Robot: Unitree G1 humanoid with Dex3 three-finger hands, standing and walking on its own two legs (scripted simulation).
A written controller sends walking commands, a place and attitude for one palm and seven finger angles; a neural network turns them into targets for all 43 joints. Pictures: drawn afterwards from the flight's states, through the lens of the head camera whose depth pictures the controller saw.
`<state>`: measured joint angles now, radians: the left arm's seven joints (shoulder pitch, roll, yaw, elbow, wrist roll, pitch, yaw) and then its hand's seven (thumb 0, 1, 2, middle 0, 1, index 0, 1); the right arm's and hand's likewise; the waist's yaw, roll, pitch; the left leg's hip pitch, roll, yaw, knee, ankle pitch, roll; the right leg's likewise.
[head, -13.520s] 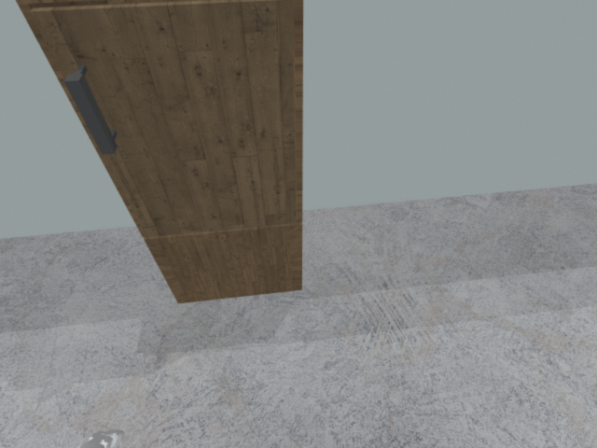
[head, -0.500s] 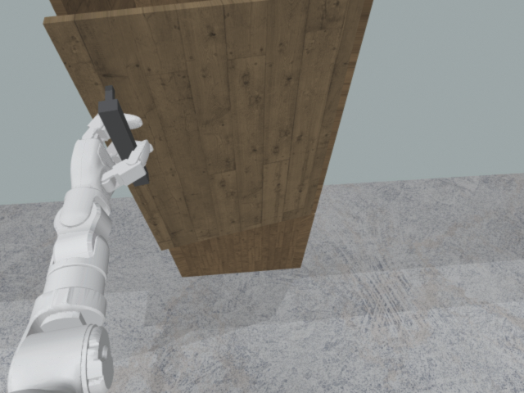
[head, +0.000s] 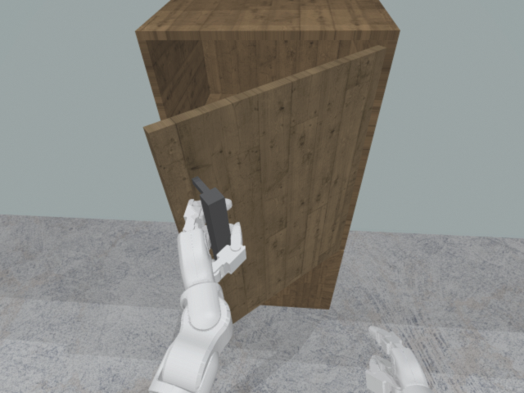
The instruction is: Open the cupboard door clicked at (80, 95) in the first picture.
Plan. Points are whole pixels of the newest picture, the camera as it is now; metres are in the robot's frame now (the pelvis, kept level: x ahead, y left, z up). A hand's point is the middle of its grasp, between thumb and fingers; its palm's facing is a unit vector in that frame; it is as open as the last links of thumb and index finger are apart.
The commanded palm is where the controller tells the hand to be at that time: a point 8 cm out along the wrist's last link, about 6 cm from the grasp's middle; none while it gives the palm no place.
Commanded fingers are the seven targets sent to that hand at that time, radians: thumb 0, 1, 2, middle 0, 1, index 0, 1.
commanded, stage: open thumb and fingers to let go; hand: left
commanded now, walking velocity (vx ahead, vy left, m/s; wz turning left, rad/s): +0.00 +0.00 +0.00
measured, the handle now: (212, 224) +0.34 +0.10 +0.11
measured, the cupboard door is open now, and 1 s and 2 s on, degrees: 41 40 42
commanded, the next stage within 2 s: slide the hand sideways off the handle in 0.90 s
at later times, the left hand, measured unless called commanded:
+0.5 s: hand (238, 242) +0.31 +0.05 +0.11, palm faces +0.33 -0.94 -0.01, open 10.7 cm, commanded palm +0.26 +0.09 +0.10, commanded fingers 0.00 -0.50 0.30 -0.30 -1.20 -0.30 -1.20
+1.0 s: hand (234, 248) +0.30 +0.06 +0.11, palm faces +0.28 -0.96 -0.02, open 15.0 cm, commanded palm +0.25 +0.09 +0.10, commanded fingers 0.00 -0.50 0.30 -0.15 -0.30 -0.15 -0.30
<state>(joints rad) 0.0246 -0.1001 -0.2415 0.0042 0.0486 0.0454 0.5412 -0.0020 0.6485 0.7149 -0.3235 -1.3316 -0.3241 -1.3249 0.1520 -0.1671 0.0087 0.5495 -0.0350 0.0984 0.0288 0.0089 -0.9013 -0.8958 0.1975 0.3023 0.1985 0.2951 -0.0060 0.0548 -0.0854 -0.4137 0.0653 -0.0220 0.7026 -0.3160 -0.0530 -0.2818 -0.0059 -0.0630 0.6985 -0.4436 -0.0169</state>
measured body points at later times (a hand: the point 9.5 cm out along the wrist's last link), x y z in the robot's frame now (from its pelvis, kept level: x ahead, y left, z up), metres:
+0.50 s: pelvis +0.00 -0.01 +0.00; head -0.01 -0.04 +0.45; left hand +0.29 +0.10 +0.11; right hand +0.17 -0.23 -0.11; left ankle +0.03 +0.16 -0.72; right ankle -0.05 -0.10 -0.72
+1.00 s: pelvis -0.01 +0.01 +0.00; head -0.02 -0.01 +0.45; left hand +0.28 +0.11 +0.11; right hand +0.18 -0.19 -0.09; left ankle +0.03 +0.16 -0.72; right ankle -0.05 -0.10 -0.72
